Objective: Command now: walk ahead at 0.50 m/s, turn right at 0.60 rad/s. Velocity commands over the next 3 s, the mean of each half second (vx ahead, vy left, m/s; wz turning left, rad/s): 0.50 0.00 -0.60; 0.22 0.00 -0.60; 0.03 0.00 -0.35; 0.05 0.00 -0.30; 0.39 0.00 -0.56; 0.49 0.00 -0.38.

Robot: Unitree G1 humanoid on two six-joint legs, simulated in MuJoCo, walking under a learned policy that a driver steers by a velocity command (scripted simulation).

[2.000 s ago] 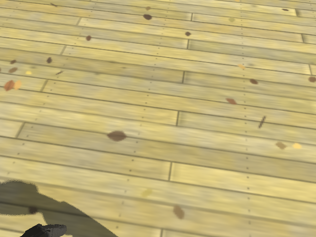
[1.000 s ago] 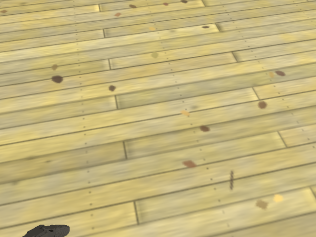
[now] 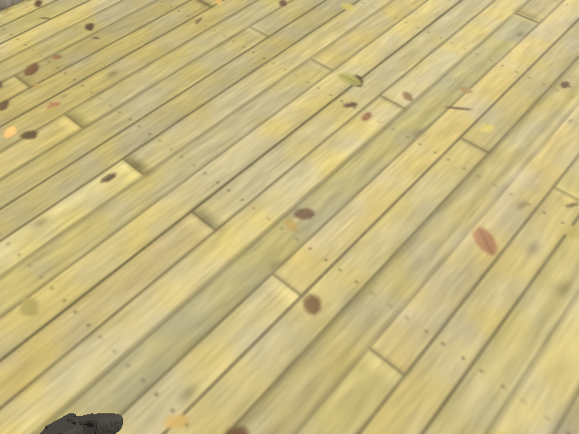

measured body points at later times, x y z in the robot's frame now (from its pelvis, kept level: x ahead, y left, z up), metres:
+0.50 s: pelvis +0.29 -0.04 +0.00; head +0.32 -0.07 +0.45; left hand +0.42 +0.23 -0.10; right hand +0.46 -0.34 -0.07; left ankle +0.51 +0.06 -0.70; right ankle +0.19 -0.12 -0.74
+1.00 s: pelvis +0.46 -0.08 +0.00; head +0.49 -0.12 +0.45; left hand +0.77 +0.03 -0.07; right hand +0.39 -0.39 -0.12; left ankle +0.51 +0.04 -0.74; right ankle +0.45 -0.21 -0.72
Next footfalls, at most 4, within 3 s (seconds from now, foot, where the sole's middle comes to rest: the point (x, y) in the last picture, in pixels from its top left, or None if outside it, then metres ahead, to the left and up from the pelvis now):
0.10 right None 0.23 -0.12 -0.77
0.56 left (271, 395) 0.54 0.02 -0.77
1.04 right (389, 414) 0.48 -0.24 -0.77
1.42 left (297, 361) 0.62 -0.04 -0.77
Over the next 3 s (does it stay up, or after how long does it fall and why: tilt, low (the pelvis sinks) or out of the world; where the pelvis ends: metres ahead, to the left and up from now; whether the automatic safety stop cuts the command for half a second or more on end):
stays up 0.67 -0.59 0.00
